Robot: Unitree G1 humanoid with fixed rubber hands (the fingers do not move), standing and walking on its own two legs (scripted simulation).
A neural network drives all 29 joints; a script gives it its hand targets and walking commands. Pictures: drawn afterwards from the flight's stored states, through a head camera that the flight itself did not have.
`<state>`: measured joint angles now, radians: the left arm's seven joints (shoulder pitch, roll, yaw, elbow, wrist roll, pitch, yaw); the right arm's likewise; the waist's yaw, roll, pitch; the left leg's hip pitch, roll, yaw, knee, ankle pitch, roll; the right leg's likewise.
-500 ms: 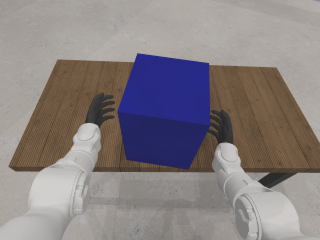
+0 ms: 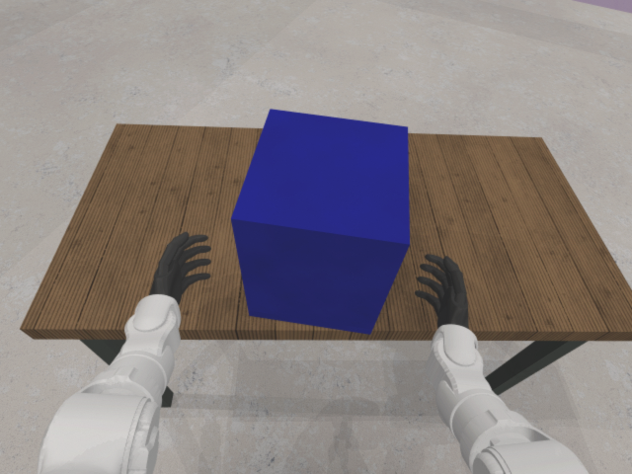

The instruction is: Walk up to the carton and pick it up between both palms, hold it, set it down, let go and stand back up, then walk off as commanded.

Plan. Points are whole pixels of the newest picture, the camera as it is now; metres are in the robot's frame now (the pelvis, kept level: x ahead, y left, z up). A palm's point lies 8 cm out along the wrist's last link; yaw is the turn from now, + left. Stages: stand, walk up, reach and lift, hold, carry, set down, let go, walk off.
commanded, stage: set down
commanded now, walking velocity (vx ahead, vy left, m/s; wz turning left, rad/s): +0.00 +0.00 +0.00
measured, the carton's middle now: (323, 228) +0.47 -0.01 +0.00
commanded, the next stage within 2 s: none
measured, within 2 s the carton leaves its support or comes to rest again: neither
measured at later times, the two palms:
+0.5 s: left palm (123, 349) +0.29 +0.24 +0.00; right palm (467, 362) +0.26 -0.18 +0.01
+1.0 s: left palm (104, 400) +0.23 +0.24 +0.00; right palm (474, 405) +0.21 -0.18 +0.00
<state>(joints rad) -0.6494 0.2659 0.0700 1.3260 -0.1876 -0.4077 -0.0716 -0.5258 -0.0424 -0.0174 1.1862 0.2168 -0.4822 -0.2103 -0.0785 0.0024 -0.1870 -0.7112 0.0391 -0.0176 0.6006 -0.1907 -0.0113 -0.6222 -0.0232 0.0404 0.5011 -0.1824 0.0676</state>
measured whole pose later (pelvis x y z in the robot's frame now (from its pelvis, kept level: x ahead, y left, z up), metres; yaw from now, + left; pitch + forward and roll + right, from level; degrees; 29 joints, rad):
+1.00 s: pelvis +0.01 -0.01 +0.01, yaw +1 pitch -3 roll -2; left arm 0.06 0.32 0.05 0.55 -0.25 -0.17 -0.15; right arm 0.16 0.00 0.06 0.44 0.16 -0.30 -0.26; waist -0.02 0.00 0.04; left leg -0.26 0.04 -0.02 0.53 -0.23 -0.02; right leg -0.17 -0.02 0.04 0.44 -0.22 0.06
